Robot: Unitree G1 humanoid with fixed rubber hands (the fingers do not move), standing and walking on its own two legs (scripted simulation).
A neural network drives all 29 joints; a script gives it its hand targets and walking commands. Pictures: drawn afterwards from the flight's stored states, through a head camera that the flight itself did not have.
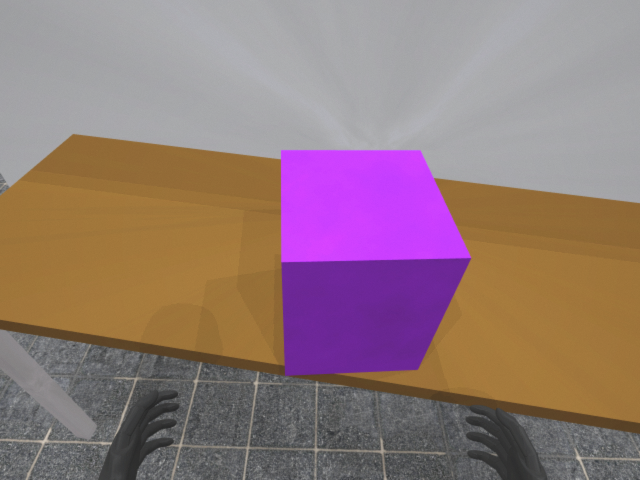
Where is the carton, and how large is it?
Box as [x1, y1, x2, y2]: [281, 150, 470, 375]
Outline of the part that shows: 281,150 281,263 285,375 417,369 470,259 470,256 420,150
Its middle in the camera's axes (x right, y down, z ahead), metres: +0.05 +0.03 +0.56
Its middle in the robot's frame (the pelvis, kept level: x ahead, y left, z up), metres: +0.41 -0.01 +0.05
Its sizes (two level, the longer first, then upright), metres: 0.210 0.200 0.250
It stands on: a table, 0.71 m high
